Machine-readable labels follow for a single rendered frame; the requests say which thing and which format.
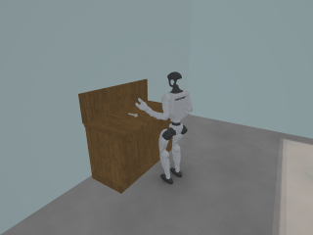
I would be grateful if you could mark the counter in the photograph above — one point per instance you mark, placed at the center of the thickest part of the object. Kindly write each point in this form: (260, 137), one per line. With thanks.
(121, 147)

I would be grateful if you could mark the left robot forearm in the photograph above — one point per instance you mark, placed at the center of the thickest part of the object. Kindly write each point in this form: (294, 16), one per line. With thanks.
(154, 114)

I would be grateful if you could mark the right robot upper arm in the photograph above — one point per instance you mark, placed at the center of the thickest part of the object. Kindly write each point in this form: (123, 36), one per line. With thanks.
(189, 107)

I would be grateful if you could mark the right robot forearm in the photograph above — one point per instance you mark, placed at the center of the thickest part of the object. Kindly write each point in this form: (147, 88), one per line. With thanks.
(186, 113)

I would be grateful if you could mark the robot head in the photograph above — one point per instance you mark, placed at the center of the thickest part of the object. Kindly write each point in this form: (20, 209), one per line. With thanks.
(174, 76)

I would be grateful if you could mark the right robot shin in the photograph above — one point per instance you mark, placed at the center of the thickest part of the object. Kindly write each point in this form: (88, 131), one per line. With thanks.
(177, 159)

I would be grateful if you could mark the left robot hand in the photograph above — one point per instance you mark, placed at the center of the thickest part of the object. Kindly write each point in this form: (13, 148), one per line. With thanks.
(142, 106)

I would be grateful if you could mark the left robot upper arm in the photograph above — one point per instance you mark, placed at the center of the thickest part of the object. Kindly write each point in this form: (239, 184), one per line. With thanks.
(165, 105)

